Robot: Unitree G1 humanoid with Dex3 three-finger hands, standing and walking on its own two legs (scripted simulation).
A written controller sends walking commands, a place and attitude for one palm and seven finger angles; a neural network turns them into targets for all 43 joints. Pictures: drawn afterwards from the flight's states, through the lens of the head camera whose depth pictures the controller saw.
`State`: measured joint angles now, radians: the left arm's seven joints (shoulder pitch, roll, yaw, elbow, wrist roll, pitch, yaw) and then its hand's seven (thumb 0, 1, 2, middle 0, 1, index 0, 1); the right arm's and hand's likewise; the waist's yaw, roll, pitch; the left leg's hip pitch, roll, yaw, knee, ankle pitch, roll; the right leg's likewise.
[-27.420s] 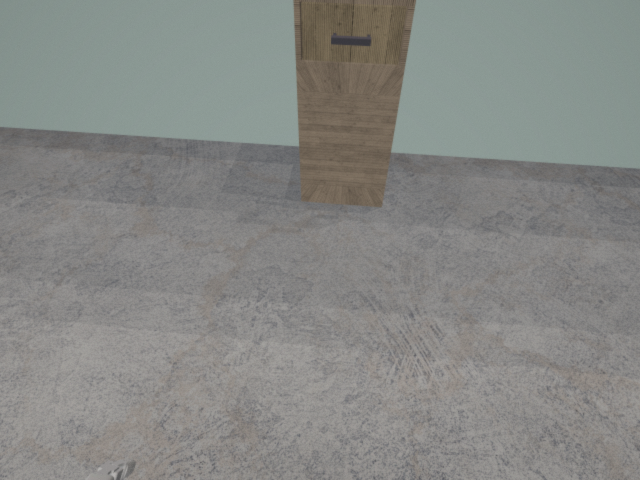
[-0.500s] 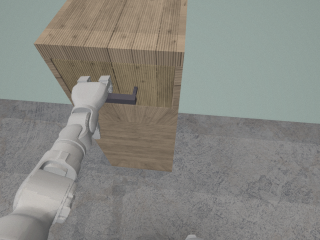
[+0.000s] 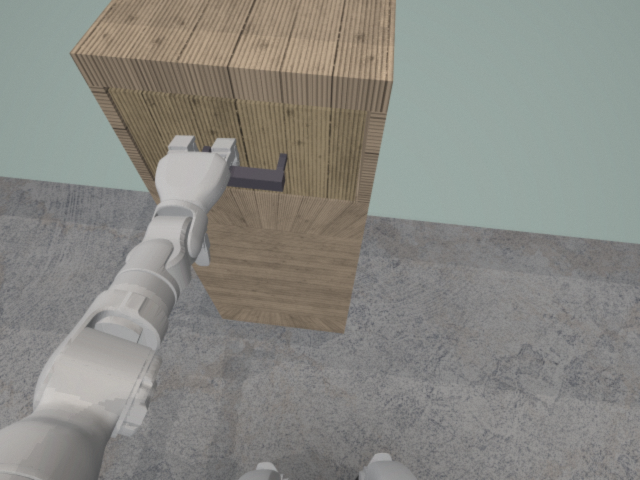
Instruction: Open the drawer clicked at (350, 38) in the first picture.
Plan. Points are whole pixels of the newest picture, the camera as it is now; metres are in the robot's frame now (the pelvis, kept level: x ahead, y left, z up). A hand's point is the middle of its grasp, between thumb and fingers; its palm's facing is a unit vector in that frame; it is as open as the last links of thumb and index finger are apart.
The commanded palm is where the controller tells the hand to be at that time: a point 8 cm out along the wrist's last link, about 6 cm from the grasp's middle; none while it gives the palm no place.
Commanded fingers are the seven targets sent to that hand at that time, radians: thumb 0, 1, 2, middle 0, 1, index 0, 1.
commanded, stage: lower the fingers behind the handle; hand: left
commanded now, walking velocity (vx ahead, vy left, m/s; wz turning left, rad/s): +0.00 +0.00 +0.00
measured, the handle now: (241, 166) +0.53 +0.11 +0.04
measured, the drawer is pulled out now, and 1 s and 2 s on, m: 0.00 0.00 0.04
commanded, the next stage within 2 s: close the thumb around the handle in 0.44 s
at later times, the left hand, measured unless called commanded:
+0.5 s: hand (207, 205) +0.48 +0.16 +0.02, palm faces -0.05 -0.02 -1.00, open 13.9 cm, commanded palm +0.47 +0.14 +0.07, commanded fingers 0.00 -0.50 0.30 -0.30 -1.20 -0.30 -1.20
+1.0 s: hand (208, 201) +0.49 +0.16 +0.02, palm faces -0.06 -0.03 -1.00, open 8.3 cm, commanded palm +0.47 +0.14 +0.07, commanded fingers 0.00 0.84 0.88 -0.40 -1.34 -0.40 -1.34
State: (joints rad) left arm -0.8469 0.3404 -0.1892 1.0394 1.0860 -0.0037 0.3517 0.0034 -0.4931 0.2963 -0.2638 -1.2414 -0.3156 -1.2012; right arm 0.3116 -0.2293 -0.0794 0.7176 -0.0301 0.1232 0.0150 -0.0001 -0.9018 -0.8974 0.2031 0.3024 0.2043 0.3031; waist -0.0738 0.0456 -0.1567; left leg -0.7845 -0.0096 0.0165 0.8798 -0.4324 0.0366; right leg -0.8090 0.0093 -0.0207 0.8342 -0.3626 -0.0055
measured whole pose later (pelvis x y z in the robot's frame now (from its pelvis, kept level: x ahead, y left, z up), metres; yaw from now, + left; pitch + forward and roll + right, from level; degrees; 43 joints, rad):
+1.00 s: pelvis +0.00 -0.01 +0.00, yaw +0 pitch +20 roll -1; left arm -0.84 0.38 -0.15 1.04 1.08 -0.05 0.34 0.00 0.31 0.64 -0.34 -1.27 -0.37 -1.29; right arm 0.33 -0.24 -0.07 0.70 -0.03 0.11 -0.01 0.00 -0.90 -0.90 0.20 0.30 0.21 0.30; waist -0.09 0.04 -0.15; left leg -0.80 0.00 0.02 0.88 -0.44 0.03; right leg -0.83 0.02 -0.02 0.84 -0.37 -0.01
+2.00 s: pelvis +0.02 +0.00 +0.01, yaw +0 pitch +18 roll -1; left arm -0.61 0.31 -0.19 0.79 1.09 0.00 0.34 0.00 0.75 0.84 -0.35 -1.34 -0.40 -1.35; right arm 0.22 -0.23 -0.08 0.67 -0.03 0.16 0.01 0.00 -0.90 -0.90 0.20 0.30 0.20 0.30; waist -0.02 0.05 -0.15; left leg -0.68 -0.01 0.01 0.83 -0.45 0.03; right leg -0.71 0.02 -0.02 0.79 -0.38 -0.01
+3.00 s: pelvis +0.02 -0.02 +0.01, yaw -1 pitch +10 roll +0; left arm 0.24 0.32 -0.12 0.03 1.08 0.00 0.36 0.02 0.77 0.79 -0.31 -1.32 -0.40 -1.35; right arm 0.09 -0.21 -0.01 0.56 -0.04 0.11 0.03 0.00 -0.90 -0.90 0.20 0.30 0.20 0.30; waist 0.06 0.04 -0.11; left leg -0.52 0.01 0.04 0.79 -0.45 0.01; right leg -0.58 0.03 0.01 0.80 -0.40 -0.03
